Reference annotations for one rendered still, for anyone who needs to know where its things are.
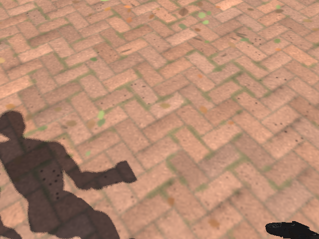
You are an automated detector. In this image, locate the robot right hand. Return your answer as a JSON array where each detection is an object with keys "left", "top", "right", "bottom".
[{"left": 265, "top": 221, "right": 319, "bottom": 239}]

